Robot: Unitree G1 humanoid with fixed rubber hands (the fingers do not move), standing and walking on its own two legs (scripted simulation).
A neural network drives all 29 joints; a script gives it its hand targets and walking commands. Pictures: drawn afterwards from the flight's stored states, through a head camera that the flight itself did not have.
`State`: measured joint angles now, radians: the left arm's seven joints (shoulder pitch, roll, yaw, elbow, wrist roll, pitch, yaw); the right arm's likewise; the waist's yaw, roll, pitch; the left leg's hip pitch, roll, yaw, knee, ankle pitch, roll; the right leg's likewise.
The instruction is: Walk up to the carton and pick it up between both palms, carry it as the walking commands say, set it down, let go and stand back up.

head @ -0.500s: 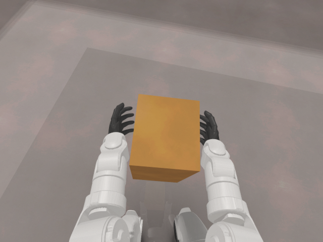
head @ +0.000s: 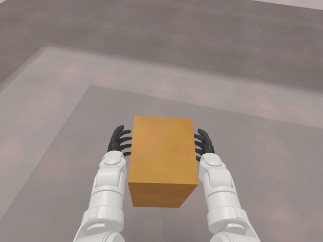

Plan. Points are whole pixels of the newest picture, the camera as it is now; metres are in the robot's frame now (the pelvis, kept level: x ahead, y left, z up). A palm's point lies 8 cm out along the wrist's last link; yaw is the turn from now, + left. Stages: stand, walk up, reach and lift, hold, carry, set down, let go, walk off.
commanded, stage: reach and lift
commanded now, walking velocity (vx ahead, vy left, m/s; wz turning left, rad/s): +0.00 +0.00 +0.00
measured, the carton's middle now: (159, 167) +0.34 -0.01 -0.08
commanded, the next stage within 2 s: hold in 1.72 s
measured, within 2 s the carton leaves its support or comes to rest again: neither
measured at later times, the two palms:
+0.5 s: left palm (111, 146) +0.33 +0.11 +0.07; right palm (215, 151) +0.31 -0.13 +0.07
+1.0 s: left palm (108, 149) +0.32 +0.11 +0.08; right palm (214, 151) +0.31 -0.13 +0.07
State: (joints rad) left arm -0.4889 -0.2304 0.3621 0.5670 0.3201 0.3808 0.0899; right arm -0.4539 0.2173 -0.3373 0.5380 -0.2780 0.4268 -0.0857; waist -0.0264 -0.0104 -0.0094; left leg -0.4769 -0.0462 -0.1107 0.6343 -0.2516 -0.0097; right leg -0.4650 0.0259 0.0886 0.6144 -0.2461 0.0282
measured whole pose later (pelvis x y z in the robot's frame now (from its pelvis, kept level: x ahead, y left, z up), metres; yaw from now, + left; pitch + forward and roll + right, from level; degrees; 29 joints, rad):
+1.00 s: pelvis +0.00 +0.00 +0.01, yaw -1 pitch -10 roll +0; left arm -0.48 -0.22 0.33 0.46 0.32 0.68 0.09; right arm -0.46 0.22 -0.30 0.46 -0.30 0.72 -0.08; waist -0.01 0.00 0.06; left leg -0.10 -0.03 -0.10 0.49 -0.22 -0.01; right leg -0.10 0.03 0.10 0.48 -0.21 0.02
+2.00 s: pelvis +0.00 -0.01 +0.01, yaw -1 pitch -10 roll +0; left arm -0.43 -0.21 0.25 0.45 0.32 0.73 0.08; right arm -0.40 0.20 -0.23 0.43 -0.28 0.76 -0.08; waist 0.00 -0.01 0.03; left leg -0.07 -0.03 -0.10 0.45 -0.21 -0.02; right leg -0.08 0.03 0.10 0.47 -0.21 0.01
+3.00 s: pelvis +0.00 +0.00 +0.01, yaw -1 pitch -10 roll +0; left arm -0.41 -0.20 0.24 0.46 0.31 0.74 0.07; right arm -0.37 0.19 -0.19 0.42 -0.27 0.78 -0.08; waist 0.00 0.00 0.01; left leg -0.08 -0.04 -0.10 0.46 -0.21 -0.01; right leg -0.08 0.02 0.10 0.46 -0.21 0.02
